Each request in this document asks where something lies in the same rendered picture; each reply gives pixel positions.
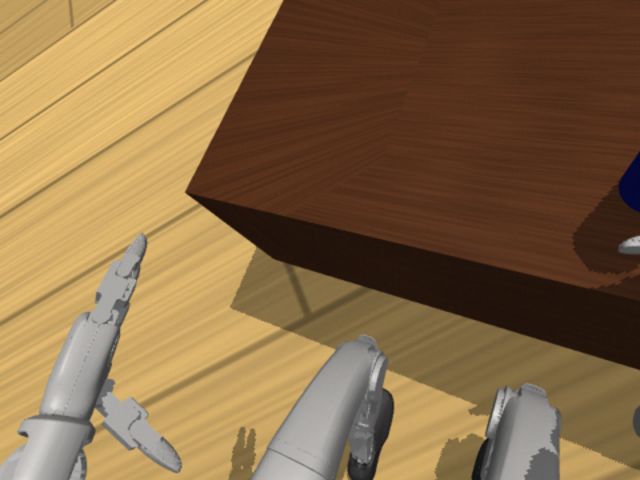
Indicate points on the right robot hand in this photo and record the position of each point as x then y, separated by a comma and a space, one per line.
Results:
630, 246

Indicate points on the left robot foot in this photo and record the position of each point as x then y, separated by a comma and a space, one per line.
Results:
357, 471

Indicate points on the bottle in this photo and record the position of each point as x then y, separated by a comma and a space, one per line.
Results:
629, 185

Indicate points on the right robot foot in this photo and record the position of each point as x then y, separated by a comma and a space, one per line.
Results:
476, 474

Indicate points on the left robot hand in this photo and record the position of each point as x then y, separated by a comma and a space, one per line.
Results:
78, 382

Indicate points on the left robot arm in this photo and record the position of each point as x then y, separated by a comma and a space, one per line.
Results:
54, 450

